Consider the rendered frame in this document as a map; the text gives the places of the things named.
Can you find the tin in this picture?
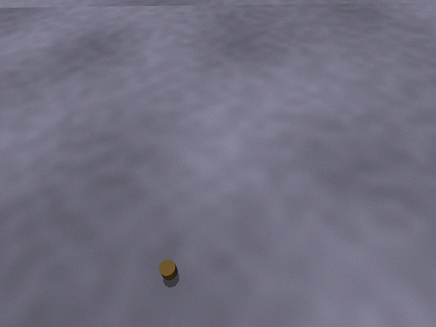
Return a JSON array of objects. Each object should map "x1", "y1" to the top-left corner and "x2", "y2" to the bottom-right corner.
[{"x1": 159, "y1": 260, "x2": 178, "y2": 280}]

